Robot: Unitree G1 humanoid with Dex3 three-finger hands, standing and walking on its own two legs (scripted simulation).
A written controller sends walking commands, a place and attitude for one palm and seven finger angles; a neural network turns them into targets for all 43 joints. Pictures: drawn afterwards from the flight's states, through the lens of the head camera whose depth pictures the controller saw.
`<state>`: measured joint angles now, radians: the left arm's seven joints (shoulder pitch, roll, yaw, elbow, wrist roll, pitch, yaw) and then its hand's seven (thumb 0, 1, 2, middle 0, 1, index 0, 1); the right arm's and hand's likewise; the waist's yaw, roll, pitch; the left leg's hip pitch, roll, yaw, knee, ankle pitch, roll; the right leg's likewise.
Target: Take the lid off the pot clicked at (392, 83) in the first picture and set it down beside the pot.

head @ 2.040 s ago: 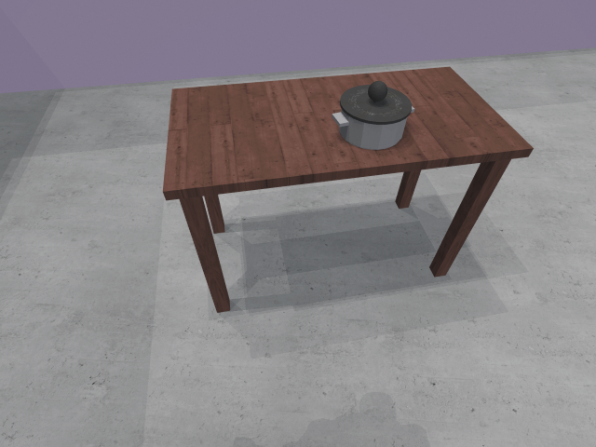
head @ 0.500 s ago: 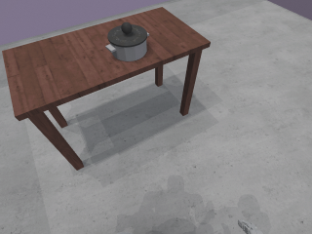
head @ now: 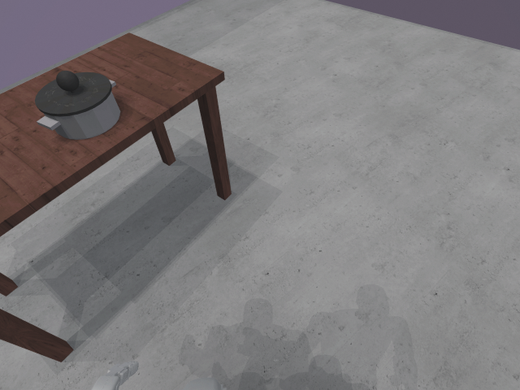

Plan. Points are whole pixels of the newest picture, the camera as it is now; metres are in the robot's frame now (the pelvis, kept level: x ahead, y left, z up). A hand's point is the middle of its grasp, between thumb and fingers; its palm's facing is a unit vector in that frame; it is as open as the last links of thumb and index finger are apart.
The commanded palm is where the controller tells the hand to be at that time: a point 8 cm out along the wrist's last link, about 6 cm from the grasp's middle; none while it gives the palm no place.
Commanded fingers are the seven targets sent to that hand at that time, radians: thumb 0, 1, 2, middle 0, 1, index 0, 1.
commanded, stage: walk to a spot facing it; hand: left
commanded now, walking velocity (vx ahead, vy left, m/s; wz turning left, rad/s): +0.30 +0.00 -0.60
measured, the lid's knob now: (67, 81) +0.80 +0.54 +0.02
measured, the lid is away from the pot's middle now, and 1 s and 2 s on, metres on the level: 0.00 0.00 0.00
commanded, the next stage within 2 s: turn to face it in 1.14 s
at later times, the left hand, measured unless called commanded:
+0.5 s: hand (166, 316) +0.27 +0.20 -0.15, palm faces -0.28 -0.94 -0.17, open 7.4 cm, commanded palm none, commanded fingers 0.00 0.90 0.90 -0.20 -0.30 -0.20 -0.30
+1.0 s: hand (273, 216) +0.50 +0.00 -0.15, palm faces -0.53 -0.82 -0.22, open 7.2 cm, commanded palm none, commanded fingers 0.00 0.90 0.90 -0.20 -0.30 -0.20 -0.30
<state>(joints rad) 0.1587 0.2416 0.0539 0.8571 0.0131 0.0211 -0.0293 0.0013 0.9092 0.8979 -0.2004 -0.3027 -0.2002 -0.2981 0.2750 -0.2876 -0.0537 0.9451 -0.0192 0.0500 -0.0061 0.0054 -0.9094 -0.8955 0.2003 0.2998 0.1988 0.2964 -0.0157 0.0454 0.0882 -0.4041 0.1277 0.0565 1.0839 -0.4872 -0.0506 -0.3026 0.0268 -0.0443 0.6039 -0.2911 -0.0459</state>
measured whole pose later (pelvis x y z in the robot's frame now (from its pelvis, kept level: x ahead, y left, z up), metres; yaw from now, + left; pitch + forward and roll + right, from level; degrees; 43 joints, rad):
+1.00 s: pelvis +0.32 -0.11 +0.01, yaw -33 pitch +0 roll +0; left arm 0.18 0.19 0.07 0.98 0.02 -0.04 -0.01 -0.01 0.93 0.90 -0.20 -0.30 -0.20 -0.30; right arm 0.25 -0.18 -0.05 0.97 -0.03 -0.02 0.00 0.00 -0.91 -0.90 0.20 0.30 0.20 0.30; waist -0.04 0.02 0.05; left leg -0.57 0.19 0.07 1.07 -0.27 -0.06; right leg -0.27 0.07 -0.09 0.48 -0.21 -0.10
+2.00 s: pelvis +0.53 -0.20 -0.01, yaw -18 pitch -1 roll +0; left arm 0.22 0.24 0.08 0.93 0.02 0.04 0.01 0.00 0.91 0.90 -0.20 -0.30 -0.20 -0.30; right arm 0.12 -0.24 -0.08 0.88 -0.02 0.03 0.02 0.00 -0.91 -0.90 0.20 0.30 0.20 0.30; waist 0.01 -0.04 0.09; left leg -0.36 0.05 0.14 0.67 -0.26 0.01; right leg -0.28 -0.20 -0.26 0.80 -0.47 0.06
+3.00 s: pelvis +0.51 -0.18 +0.01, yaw +18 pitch +1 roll -2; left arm 0.17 0.29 0.08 0.91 0.01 0.07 0.01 0.01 0.91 0.90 -0.20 -0.30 -0.20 -0.30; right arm 0.16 -0.22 -0.05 0.89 -0.01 0.02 0.00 0.00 -0.91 -0.90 0.20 0.30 0.20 0.30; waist 0.00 -0.04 0.10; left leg -0.26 -0.03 0.00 0.51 -0.25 0.07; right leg -0.49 -0.09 -0.03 1.08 -0.40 0.12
